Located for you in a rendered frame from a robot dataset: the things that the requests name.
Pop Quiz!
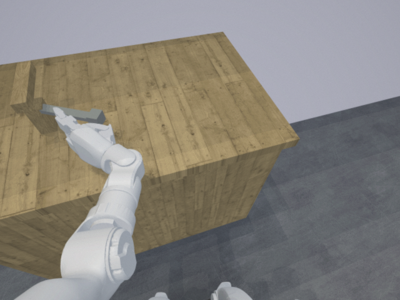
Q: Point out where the robot left upper arm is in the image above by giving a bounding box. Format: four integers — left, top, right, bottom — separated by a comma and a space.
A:
14, 226, 136, 300

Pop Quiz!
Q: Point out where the robot left hand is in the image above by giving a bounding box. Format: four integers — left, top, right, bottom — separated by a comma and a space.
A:
53, 107, 116, 169

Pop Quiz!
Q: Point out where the tap lever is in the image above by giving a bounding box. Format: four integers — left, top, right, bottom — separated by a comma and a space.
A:
39, 104, 106, 124

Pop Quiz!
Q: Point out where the robot shin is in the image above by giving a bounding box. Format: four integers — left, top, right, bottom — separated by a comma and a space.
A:
216, 282, 231, 291
155, 292, 168, 298

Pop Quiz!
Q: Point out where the robot left shin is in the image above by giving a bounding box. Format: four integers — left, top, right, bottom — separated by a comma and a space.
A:
155, 292, 168, 298

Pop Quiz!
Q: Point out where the counter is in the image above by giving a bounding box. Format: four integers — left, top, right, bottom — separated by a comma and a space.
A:
0, 32, 300, 279

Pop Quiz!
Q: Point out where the robot right shin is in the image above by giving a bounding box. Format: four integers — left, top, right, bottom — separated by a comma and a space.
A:
216, 282, 231, 291

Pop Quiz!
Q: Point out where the left robot forearm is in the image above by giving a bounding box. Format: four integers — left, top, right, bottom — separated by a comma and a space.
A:
61, 144, 145, 275

